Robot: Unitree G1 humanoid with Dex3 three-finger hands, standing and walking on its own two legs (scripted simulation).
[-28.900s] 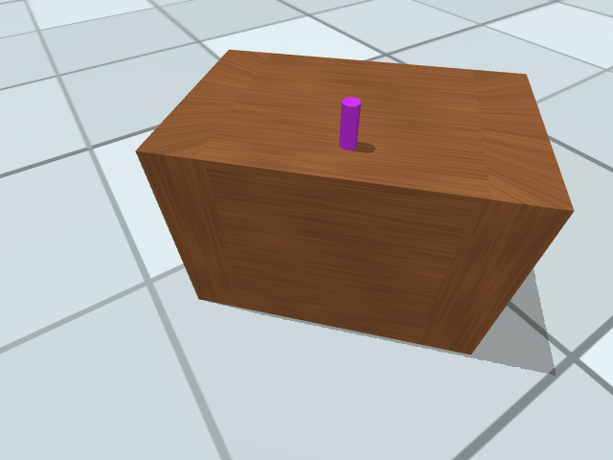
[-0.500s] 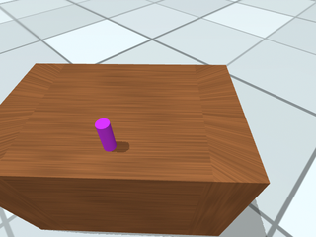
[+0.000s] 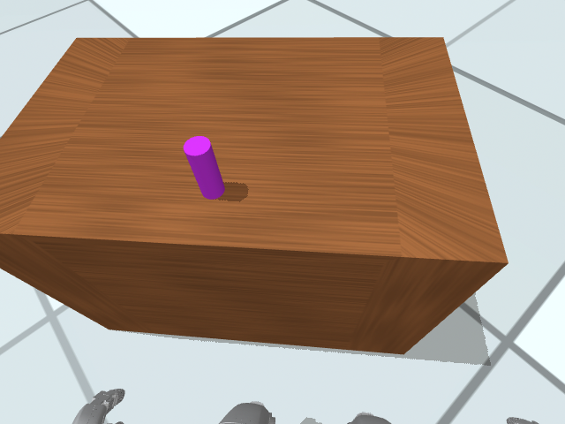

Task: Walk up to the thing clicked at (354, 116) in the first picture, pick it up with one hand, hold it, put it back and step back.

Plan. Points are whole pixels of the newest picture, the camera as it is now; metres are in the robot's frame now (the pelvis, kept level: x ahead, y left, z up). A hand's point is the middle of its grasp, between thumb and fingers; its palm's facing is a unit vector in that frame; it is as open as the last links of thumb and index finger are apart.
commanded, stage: step back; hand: left
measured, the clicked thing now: (205, 169) +0.53 +0.18 +0.00
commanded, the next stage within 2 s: none
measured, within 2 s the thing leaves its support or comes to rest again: neither
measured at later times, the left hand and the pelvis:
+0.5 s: hand out of the picture +0.00 +0.27 -0.14, palm faces -0.07 -0.91 -0.41, open 7.3 cm; pelvis -0.09 +0.01 -0.01, yaw -4 degrees
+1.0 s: hand out of the picture -0.11 +0.32 -0.15, palm faces -0.06 -0.92 -0.38, open 7.3 cm; pelvis -0.22 +0.05 +0.00, yaw -4 degrees
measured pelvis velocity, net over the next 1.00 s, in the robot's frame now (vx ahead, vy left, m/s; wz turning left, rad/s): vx -0.22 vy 0.05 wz -0.07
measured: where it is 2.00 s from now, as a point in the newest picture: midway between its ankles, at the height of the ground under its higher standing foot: outside the picture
